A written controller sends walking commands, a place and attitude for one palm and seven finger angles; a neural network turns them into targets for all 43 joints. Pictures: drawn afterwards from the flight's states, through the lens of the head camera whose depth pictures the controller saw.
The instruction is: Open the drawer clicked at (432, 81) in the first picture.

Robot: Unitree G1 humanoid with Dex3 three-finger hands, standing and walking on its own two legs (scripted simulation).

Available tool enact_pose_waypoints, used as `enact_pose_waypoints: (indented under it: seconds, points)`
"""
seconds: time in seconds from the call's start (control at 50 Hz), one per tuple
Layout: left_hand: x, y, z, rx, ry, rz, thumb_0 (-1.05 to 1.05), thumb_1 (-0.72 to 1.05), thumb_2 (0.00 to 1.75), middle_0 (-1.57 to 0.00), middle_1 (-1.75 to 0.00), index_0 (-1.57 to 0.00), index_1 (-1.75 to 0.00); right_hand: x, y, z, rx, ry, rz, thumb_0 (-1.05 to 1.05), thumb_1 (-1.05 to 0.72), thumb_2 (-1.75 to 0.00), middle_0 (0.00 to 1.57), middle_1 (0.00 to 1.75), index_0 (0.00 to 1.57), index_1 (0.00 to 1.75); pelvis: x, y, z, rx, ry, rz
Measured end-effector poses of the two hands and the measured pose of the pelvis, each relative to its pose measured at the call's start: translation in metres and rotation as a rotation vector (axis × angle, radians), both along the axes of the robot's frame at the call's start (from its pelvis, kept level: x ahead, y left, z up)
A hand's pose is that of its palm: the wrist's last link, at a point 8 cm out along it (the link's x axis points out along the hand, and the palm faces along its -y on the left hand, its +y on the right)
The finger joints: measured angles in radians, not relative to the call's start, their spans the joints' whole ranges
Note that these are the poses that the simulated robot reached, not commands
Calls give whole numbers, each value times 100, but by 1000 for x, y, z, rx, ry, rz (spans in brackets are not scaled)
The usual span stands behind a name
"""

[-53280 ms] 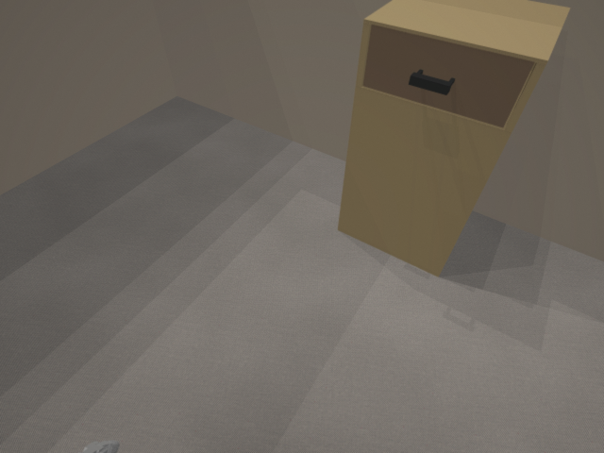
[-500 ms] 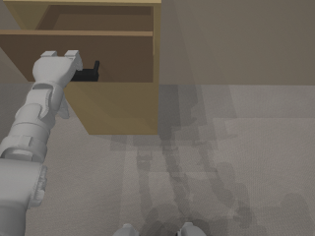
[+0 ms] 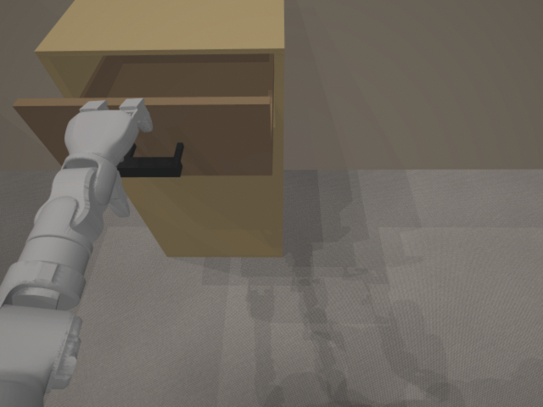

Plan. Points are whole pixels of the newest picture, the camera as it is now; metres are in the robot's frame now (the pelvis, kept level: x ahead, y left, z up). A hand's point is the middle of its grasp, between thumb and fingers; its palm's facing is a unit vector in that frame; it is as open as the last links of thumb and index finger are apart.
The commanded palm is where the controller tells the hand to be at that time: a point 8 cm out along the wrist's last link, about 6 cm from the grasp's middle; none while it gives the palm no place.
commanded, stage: lift the fingers back up to retry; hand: left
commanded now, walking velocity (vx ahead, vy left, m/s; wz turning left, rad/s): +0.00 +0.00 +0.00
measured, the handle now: (152, 157) +0.52 +0.22 +0.04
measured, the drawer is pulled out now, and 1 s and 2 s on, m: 0.15 0.15 0.15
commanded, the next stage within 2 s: re-aim the fingers above the handle in 0.12 s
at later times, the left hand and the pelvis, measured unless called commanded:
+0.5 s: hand (112, 168) +0.44 +0.24 +0.10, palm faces -0.03 +0.00 -1.00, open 13.8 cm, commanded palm +0.42 +0.24 +0.15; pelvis +0.00 -0.01 +0.00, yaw +1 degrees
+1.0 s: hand (121, 168) +0.44 +0.23 +0.10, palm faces -0.03 -0.01 -1.00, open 13.8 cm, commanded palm +0.42 +0.24 +0.15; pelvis -0.01 +0.00 +0.00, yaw +0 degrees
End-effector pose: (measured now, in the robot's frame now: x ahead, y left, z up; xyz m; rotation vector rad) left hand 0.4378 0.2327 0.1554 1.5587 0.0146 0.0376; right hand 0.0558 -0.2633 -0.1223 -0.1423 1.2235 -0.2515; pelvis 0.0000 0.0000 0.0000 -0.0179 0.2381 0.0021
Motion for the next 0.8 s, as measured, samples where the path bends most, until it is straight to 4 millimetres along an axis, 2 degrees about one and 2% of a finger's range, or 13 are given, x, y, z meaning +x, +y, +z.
enact_pose_waypoints:
  seconds: [0.18, 0.3, 0.46, 0.66, 0.8]
  points:
    - [-18, -1, -7, -7, 86, -40, 0, -49, 30, -32, -120, -32, -120, 43, -4, 8, -11, -74, 57, 1, -90, -90, 20, 30, 20, 30, 4, -7, 3, 6, -32, 14]
    - [-20, -1, -9, -3, 51, -60, 0, -49, 30, -32, -120, -32, -120, 54, -9, 7, -26, -91, 90, 1, -90, -90, 20, 30, 20, 30, 0, -11, 1, 7, -26, 27]
    - [-16, 7, 0, 9, 33, 4, 0, -49, 30, -32, -120, -32, -120, 35, -12, 3, -16, -54, 64, 1, -90, -90, 20, 30, 20, 30, -2, -13, 1, 8, -20, 22]
    - [-19, -5, -7, -7, 64, -63, 0, -49, 30, -32, -120, -32, -120, 0, -14, 1, -24, 5, 18, 1, -90, -90, 20, 30, 20, 30, -8, -11, 1, 9, -35, 12]
    - [-12, 6, -5, 14, 31, -26, 0, -49, 30, -32, -120, -32, -120, -16, -14, 1, -34, 14, 0, 1, -90, -90, 20, 30, 20, 30, -14, -9, 0, 8, -18, 6]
